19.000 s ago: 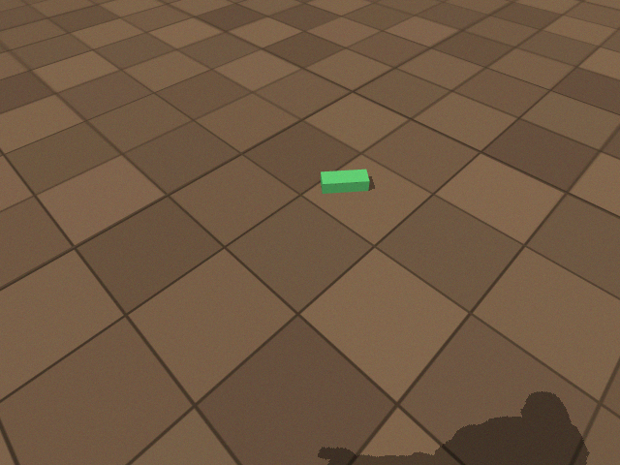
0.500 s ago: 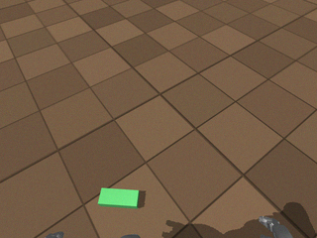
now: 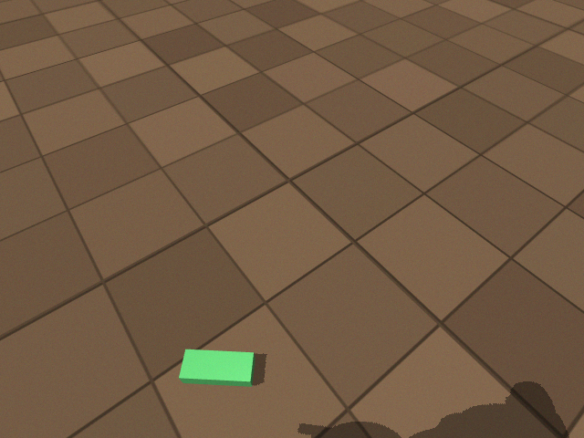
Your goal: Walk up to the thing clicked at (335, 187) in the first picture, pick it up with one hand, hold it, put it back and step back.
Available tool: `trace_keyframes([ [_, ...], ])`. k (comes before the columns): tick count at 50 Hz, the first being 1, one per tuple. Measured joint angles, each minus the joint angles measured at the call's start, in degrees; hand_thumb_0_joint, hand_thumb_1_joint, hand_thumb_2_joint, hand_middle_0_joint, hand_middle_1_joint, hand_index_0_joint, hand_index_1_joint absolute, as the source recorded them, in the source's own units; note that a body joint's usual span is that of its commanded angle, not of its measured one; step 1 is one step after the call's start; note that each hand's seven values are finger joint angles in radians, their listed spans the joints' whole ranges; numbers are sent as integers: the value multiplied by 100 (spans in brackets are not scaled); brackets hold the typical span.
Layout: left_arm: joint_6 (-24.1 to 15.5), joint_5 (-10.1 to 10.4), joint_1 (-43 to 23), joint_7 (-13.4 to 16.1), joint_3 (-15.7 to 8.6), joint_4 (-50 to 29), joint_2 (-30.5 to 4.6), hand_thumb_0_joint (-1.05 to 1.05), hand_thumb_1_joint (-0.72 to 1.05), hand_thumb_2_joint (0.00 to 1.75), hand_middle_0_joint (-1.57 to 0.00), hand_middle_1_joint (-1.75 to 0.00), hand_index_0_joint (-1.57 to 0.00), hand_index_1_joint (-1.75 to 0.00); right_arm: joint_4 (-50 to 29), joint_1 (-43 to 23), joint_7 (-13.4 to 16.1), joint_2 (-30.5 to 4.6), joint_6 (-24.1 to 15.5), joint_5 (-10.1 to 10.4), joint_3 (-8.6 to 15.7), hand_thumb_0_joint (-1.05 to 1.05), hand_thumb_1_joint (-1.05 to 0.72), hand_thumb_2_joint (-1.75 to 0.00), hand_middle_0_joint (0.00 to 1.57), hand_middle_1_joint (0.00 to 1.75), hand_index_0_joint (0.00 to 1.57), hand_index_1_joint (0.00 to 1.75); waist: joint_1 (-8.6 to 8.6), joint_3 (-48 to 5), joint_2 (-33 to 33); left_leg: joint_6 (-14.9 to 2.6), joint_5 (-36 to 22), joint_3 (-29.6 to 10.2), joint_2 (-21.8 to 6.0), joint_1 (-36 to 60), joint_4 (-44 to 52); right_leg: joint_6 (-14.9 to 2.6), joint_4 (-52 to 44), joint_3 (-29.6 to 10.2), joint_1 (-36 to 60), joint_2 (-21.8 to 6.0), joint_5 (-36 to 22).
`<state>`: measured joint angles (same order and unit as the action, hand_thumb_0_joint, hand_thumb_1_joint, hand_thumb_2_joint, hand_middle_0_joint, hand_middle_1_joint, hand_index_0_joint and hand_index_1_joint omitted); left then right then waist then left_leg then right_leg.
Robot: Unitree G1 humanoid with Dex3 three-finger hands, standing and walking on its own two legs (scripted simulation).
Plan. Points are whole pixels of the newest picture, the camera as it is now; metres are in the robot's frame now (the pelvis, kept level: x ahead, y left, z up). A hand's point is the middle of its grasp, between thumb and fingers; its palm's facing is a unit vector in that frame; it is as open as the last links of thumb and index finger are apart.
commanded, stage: walk up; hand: left
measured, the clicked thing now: (218, 367) +0.42 +0.25 -0.74
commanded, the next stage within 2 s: none
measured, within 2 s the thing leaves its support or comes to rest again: neither
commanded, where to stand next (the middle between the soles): +0.04 +0.00 m, yaw +2 degrees
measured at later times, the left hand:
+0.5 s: hand out of the picture +0.09 +0.26 -0.15, palm faces -0.04 -0.93 -0.37, open 7.4 cm
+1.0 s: hand out of the picture +0.09 +0.25 -0.15, palm faces -0.06 -0.92 -0.38, open 7.4 cm
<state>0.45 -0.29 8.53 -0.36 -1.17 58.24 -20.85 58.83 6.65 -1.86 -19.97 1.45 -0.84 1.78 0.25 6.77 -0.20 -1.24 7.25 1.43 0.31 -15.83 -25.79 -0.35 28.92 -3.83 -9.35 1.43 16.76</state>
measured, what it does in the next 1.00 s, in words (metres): stands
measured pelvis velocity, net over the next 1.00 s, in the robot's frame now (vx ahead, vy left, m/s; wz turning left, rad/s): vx -0.01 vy -0.01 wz -0.02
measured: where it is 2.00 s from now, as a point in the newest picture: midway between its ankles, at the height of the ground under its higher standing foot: outside the picture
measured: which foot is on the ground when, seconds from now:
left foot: down 0.00-1.00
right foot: down 0.00-1.00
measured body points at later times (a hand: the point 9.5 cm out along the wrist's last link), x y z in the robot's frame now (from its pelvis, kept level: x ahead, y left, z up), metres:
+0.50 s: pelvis +0.01 +0.00 +0.00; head +0.03 -0.01 +0.45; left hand +0.09 +0.30 -0.12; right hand +0.10 -0.31 -0.13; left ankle +0.08 +0.11 -0.74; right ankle -0.01 -0.12 -0.74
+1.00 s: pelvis -0.01 -0.01 +0.00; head +0.04 -0.02 +0.44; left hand +0.09 +0.30 -0.13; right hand +0.08 -0.32 -0.13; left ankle +0.08 +0.11 -0.74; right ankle -0.01 -0.12 -0.74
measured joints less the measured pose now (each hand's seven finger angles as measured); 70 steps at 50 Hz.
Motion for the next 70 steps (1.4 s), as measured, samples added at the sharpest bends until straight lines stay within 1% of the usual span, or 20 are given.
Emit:
trace_keyframes([
  [5,-8,-35,162,-9,5,104,73,0,91,90,-20,-30,-20,-30,12,-8,-1,27,26,4,7,0,-90,-90,20,30,20,30,3,-74,72,25,-25,-19,-46,-18,47,-3,-104,10,3,45,-79],
  [13,-42,-86,291,8,-2,165,119,0,90,90,-20,-30,-21,-30,15,-52,0,-54,-27,41,56,0,-90,-90,20,30,20,30,1,-112,200,69,-25,-54,-81,-26,46,-22,-189,29,37,84,-105],
  [29,-67,-33,-144,36,21,-16,-10,0,91,90,-20,-30,-20,-30,35,-186,16,-55,-52,58,7,0,-90,-90,20,30,20,30,38,-127,35,46,7,35,-68,16,62,-9,-120,-57,14,63,-59],
  [36,-60,-57,-149,12,49,1,25,0,90,90,-20,-30,-20,-30,21,-199,3,-91,-51,55,19,0,-90,-90,20,30,20,30,79,-107,73,60,-27,42,-84,-9,98,-15,-144,-67,-21,76,-93],
  [45,-39,-59,-58,11,23,49,21,0,90,90,-20,-30,-21,-30,59,-95,0,-94,-50,52,25,0,-90,-90,20,30,20,30,67,-86,80,75,-19,55,-93,-5,96,-31,-99,-80,-44,85,-67],
  [50,36,-10,-137,51,-48,-150,-53,0,90,90,-20,-30,-21,-30,-115,-194,6,-146,62,92,77,0,-90,-90,20,30,20,30,52,141,78,62,37,55,-96,-235,-208,-46,296,-71,-311,101,44],
  [54,110,-24,-211,71,-97,-363,-122,0,90,90,-20,-30,-21,-30,-317,-284,16,-238,177,88,160,0,-90,-90,20,30,20,30,52,313,113,42,118,24,-99,-513,-592,-64,707,-30,-585,117,158],
  [55,126,-38,-213,70,-103,-417,-127,0,90,90,-20,-30,-21,-30,-366,-291,19,-272,204,81,182,0,-90,-90,20,30,20,30,58,334,138,13,156,7,-99,-592,-713,-65,798,-11,-642,122,185],
  [56,140,-58,-215,68,-108,-469,-128,0,90,90,-20,-30,-21,-30,-413,-292,22,-304,231,69,208,0,-90,-90,20,30,20,30,64,359,152,-10,351,-49,-57,-685,-921,-61,886,5,-686,111,215],
  [58,153,-126,-194,76,-126,-576,-130,0,90,90,-20,-30,-21,-30,-510,-272,23,-337,294,29,255,0,-90,-90,20,30,20,30,22,387,94,-20,1263,-229,158,-846,-1716,-47,1036,-57,-776,39,257],
  [60,156,-187,-144,97,-148,-681,-133,0,90,90,-20,-30,-21,-30,-640,-201,13,-344,329,17,283,0,-90,-90,20,30,20,30,-18,344,-6,-18,1893,-395,388,-957,-2645,-35,1087,-158,-896,-60,238],
  [62,165,-221,-147,121,-168,-753,-150,0,90,90,-20,-30,-21,-30,-757,-72,20,-340,277,46,303,0,-90,-90,20,30,20,30,-14,272,-93,-9,2119,-454,458,-882,-3084,-12,1079,-205,-1037,-160,188],
  [63,160,-238,-159,131,-173,-782,-164,0,90,90,-20,-30,-21,-30,-782,0,29,-335,223,62,299,0,-90,-90,20,30,20,30,-9,232,-129,-7,2149,-421,406,-722,-2926,32,1069,-219,-1105,-201,163],
  [64,148,-247,-171,139,-172,-805,-169,0,90,90,-20,-30,-21,-30,-779,77,41,-336,152,73,286,0,-90,-90,20,30,20,30,4,189,-146,5,2128,-382,322,-463,-2458,92,1064,-214,-1158,-233,148],
  [65,140,-243,-178,136,-156,-828,-162,0,90,90,-20,-30,-21,-30,-755,167,53,-345,66,66,271,0,-90,-90,20,30,20,30,38,132,-129,22,1930,-357,225,-126,-1731,156,1088,-179,-1208,-256,159],
  [66,143,-230,-199,121,-134,-852,-158,0,90,90,-20,-30,-21,-30,-711,255,73,-338,-28,38,270,0,-90,-90,20,30,20,30,81,93,-134,35,1554,-365,192,145,-1114,200,1183,-138,-1261,-305,212],
  [67,154,-215,-247,110,-136,-853,-189,0,90,90,-20,-30,-21,-30,-631,297,107,-240,-101,-14,266,0,-90,-90,20,30,20,30,53,151,-314,16,1426,-289,326,267,-978,110,1348,-265,-1267,-398,343],
  [68,167,-207,-249,104,-142,-850,-193,0,90,90,-20,-30,-21,-30,-574,365,126,-147,-155,-75,226,0,-90,-90,20,30,20,30,-9,176,-434,-11,1416,-211,395,357,-945,48,1556,-417,-1274,-361,594],
  [69,175,-209,-200,100,-140,-838,-173,0,90,90,-20,-30,-20,-30,-538,454,126,-83,-200,-99,166,0,-90,-90,20,30,20,30,-23,137,-448,-38,1432,-196,378,411,-936,28,1717,-426,-1275,-260,850],
  [70,180,-208,-142,91,-120,-794,-151,0,90,90,-20,-30,-20,-30,-508,552,118,-34,-246,-106,118,0,-90,-90,20,30,20,30,12,66,-406,-62,1438,-238,323,454,-913,19,1816,-343,-1255,-163,1044],
])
